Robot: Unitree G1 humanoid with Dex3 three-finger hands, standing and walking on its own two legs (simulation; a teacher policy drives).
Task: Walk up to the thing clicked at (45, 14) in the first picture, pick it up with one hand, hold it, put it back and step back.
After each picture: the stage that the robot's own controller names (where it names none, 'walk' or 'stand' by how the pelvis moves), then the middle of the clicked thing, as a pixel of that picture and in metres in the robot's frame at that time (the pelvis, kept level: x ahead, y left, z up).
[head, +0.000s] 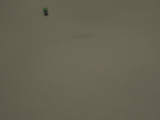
stand; (45, 11) +2.23 +0.62 -0.72
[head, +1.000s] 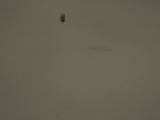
walk; (62, 17) +2.13 +0.28 -0.70
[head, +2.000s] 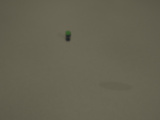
walk; (68, 36) +1.50 +0.16 -0.72
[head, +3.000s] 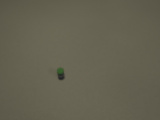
walk; (60, 74) +0.93 +0.23 -0.71
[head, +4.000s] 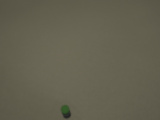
walk; (66, 111) +0.54 +0.23 -0.70
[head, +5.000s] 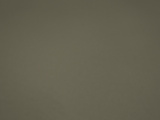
stand; out of the picture +0.38 +0.21 -0.72
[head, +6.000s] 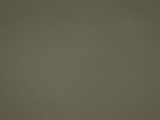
stand; out of the picture +0.36 +0.21 -0.73
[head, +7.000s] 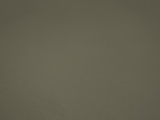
stand; out of the picture +0.36 +0.22 -0.73
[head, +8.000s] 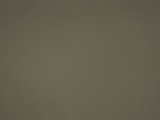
stand; out of the picture +0.35 +0.22 -0.73
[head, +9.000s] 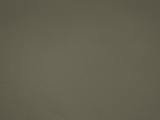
go down; out of the picture +0.35 +0.22 -0.73
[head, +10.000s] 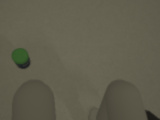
go down; (21, 59) +0.45 +0.24 -0.32
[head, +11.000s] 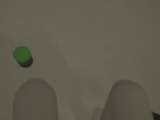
approach; (24, 57) +0.44 +0.25 -0.30
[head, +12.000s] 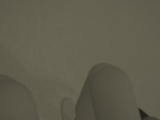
close in; out of the picture +0.42 +0.29 -0.22
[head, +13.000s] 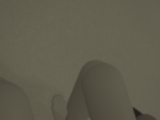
close; out of the picture +0.41 +0.30 -0.22
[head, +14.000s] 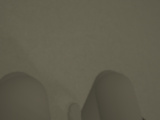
lift; out of the picture +0.37 +0.28 -0.16
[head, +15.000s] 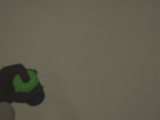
lift; (30, 89) +0.32 +0.19 +0.01
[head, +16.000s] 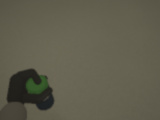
hold; (41, 93) +0.33 +0.16 +0.00
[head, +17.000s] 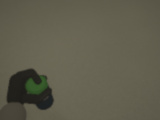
hold; (40, 93) +0.33 +0.17 +0.00
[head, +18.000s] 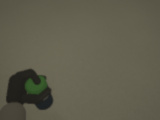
crouch; (40, 93) +0.33 +0.17 +0.00
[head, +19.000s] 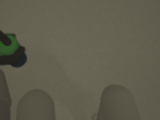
crouch; (12, 52) +0.45 +0.22 -0.10
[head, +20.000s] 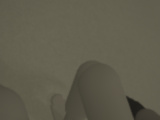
lower; out of the picture +0.41 +0.31 -0.23
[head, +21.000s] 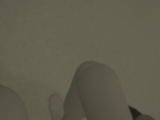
lower; out of the picture +0.42 +0.31 -0.23
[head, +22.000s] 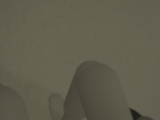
lower; out of the picture +0.42 +0.31 -0.23
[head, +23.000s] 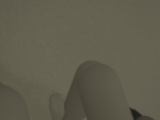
lower; out of the picture +0.42 +0.31 -0.23
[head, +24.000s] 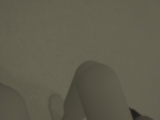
loosen; out of the picture +0.42 +0.31 -0.23
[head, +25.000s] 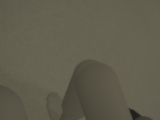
withdraw; out of the picture +0.41 +0.31 -0.23
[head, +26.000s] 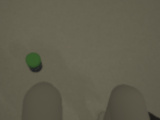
walk; (34, 63) +0.45 +0.24 -0.33
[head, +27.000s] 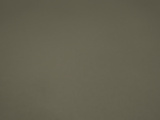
stand; out of the picture +0.37 +0.19 -0.66
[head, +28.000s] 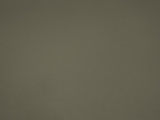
stand; out of the picture +0.40 +0.20 -0.67
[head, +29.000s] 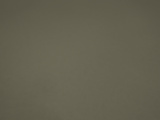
stand; out of the picture +0.39 +0.20 -0.67
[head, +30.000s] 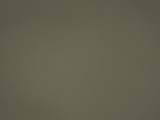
stand; out of the picture +0.40 +0.20 -0.72
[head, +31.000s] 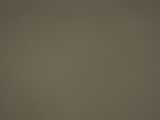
stand; out of the picture +0.36 +0.21 -0.73
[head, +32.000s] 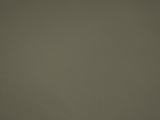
walk; out of the picture +0.37 +0.22 -0.72
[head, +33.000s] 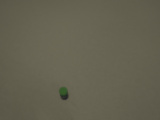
walk; (63, 93) +0.58 +0.19 -0.69
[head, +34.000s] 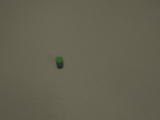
walk; (59, 62) +0.88 +0.22 -0.70
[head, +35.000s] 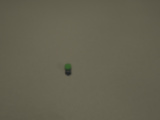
stand; (68, 69) +0.99 +0.17 -0.72
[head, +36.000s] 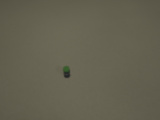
stand; (66, 72) +1.01 +0.21 -0.73
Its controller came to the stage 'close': yes
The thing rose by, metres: 0.70
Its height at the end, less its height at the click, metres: +0.00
